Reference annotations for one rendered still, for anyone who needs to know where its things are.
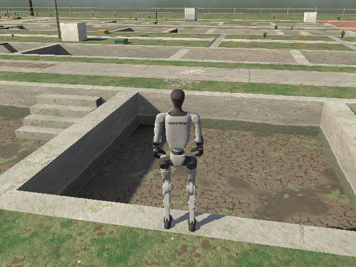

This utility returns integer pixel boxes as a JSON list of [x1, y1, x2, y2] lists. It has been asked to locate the humanoid robot head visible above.
[[168, 89, 187, 116]]

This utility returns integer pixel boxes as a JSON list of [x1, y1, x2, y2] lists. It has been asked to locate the right robot upper arm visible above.
[[190, 113, 202, 143]]

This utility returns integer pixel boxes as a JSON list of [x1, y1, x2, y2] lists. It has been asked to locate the robot right hand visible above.
[[190, 147, 203, 157]]

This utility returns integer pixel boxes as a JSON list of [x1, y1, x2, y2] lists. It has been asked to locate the right robot forearm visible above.
[[196, 136, 204, 151]]

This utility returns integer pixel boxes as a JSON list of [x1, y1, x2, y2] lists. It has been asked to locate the robot right thigh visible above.
[[186, 155, 197, 195]]

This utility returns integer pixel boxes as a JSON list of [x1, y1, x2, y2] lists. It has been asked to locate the left robot upper arm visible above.
[[154, 113, 166, 144]]

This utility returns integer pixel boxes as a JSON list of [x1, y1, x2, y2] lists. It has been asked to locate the left robot forearm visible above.
[[152, 136, 160, 152]]

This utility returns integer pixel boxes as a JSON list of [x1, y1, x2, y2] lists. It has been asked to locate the robot left hand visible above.
[[153, 149, 166, 159]]

